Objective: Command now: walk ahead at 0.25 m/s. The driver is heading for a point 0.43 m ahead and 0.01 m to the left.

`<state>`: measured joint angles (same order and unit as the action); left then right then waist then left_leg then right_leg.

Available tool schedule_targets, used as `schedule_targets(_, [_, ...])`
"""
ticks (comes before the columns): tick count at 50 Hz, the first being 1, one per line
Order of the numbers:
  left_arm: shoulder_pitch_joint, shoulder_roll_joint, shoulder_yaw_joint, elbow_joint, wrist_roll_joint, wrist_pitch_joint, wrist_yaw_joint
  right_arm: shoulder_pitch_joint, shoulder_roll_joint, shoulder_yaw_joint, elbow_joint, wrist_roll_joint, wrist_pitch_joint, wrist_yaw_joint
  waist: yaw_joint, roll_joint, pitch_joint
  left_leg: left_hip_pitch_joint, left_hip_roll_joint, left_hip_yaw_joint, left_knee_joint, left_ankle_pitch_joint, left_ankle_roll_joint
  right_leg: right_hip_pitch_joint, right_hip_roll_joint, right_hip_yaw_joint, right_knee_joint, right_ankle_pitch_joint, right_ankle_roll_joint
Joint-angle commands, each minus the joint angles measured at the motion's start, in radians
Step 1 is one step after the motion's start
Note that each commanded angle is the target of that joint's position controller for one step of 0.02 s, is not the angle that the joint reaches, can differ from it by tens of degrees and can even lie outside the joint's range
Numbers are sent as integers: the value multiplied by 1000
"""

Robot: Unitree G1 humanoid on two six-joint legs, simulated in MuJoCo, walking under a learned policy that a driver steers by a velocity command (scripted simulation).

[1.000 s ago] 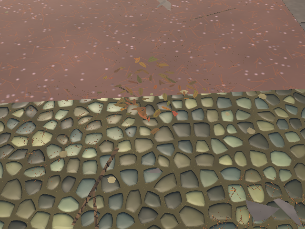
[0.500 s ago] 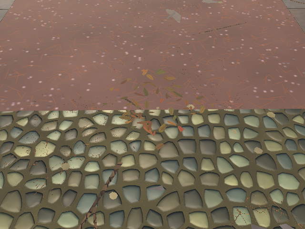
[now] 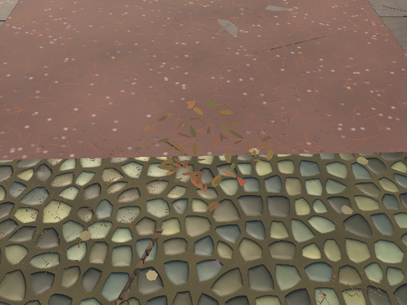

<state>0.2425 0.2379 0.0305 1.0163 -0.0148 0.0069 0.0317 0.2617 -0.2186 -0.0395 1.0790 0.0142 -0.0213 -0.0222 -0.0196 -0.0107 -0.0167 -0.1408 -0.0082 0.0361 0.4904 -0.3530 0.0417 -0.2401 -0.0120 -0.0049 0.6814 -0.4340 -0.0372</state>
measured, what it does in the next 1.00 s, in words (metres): walks ahead: right foot, then left foot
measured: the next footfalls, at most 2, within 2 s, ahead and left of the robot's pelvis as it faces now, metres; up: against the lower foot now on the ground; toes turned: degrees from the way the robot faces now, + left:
right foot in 0.16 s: +0.10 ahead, -0.15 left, +0.00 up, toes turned -2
left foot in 0.68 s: +0.45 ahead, +0.08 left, +0.00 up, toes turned +10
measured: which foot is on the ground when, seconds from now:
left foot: down 0.00-0.18, up 0.20-0.66, down 0.68-1.00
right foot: up 0.00-0.14, down 0.16-0.66, up 0.68-1.00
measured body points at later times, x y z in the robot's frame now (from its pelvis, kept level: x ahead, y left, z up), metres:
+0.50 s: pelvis +0.16 -0.06 +0.01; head +0.17 -0.07 +0.46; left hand +0.09 +0.17 -0.13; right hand +0.35 -0.30 -0.11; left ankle +0.34 +0.11 -0.67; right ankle +0.06 -0.15 -0.74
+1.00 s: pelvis +0.38 -0.01 +0.00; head +0.40 +0.00 +0.45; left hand +0.45 +0.27 -0.13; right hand +0.51 -0.25 -0.13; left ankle +0.41 +0.08 -0.74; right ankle +0.47 -0.16 -0.71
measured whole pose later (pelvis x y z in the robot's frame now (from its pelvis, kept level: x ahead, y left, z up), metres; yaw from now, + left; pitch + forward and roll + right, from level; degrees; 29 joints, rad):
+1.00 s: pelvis +0.38 -0.01 +0.00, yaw +9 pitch +1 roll +2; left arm 0.14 0.24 0.04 0.92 0.00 -0.02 0.05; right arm 0.15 -0.23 -0.03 0.97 -0.03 -0.05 0.01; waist -0.02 -0.04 0.04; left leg -0.27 -0.08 0.06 0.36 -0.11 0.09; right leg -0.49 -0.10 0.05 0.75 -0.26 0.05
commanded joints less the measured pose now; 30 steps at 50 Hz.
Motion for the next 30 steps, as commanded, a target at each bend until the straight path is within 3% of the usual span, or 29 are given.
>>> schedule_targets(1, [-134,77,14,-97,-16,-58,-18,83,-184,-41,-18,-11,-37,-6,-33,161,201,22,396,-523,-377,-308,236,-390,-66,46,246,-102,-34])
schedule_targets(3, [-124,85,18,-94,-23,-80,-32,22,-170,-37,-51,11,-50,-3,1,123,168,36,346,-398,-372,-178,176,-346,-96,44,129,-64,-47])
schedule_targets(5, [-70,65,18,-64,-14,-91,-40,-31,-186,-39,-70,25,-44,3,46,117,127,-78,241,-224,-331,-63,129,-99,-46,-39,-72,71,-38])
schedule_targets(7, [100,78,38,22,-5,-86,-38,-23,-190,-37,-72,25,-36,7,106,83,64,-230,166,-132,-200,4,115,209,54,-126,-153,229,-9])
schedule_targets(8, [189,99,51,47,-6,-81,-34,-37,-168,-26,-78,19,-40,9,148,38,38,-284,128,-86,-62,86,88,310,30,-73,-193,211,-22])
schedule_targets(9, [288,175,68,52,-3,-80,-24,-59,-91,-1,-102,-2,-44,16,180,-186,-1,-387,43,14,290,34,20,380,-191,246,-351,51,-92])
schedule_targets(10, [359,226,65,61,6,-95,-39,-61,-50,5,-141,5,-59,14,169,-338,-42,-569,-60,-35,562,-191,4,438,-366,702,-543,-169,-227])
schedule_targets(11, [247,177,45,39,11,-113,-42,-72,-97,-4,-148,30,-73,20,114,-194,42,-658,18,-127,736,-159,28,350,-394,719,-556,-292,-239])
schedule_targets(12, [152,136,32,8,11,-124,-47,-80,-121,-7,-154,42,-85,30,80,-133,104,-698,63,-136,770,-51,53,292,-357,600,-555,-244,-206])
schedule_targets(14, [81,105,15,-15,14,-129,-58,-72,-138,-18,-141,22,-92,30,40,-74,121,-652,123,-110,693,111,58,226,-272,382,-573,13,-151])
schedule_targets(16, [126,63,0,1,20,-122,-54,-69,-123,-21,-128,17,-82,36,36,-81,110,-599,139,-79,623,170,44,213,-220,245,-583,199,-128])
schedule_targets(18, [178,78,0,15,25,-120,-43,-107,-99,-20,-137,14,-69,39,45,-61,115,-637,137,-55,564,219,21,238,-206,172,-589,326,-134])
schedule_targets(22, [184,113,7,3,32,-118,-20,-256,-65,-6,-204,16,-58,44,67,-47,144,-610,116,-35,329,373,-14,176,-186,35,-625,431,-119])
schedule_targets(28, [244,117,16,17,19,-113,-14,-404,-58,9,-279,22,-61,80,90,-36,173,-554,75,8,97,428,44,308,-225,-95,-617,575,-104])
schedule_targets(30, [227,135,22,12,20,-96,-9,-400,-76,1,-299,11,-69,91,56,-60,143,-475,24,51,66,364,68,361,-234,-114,-502,972,-86])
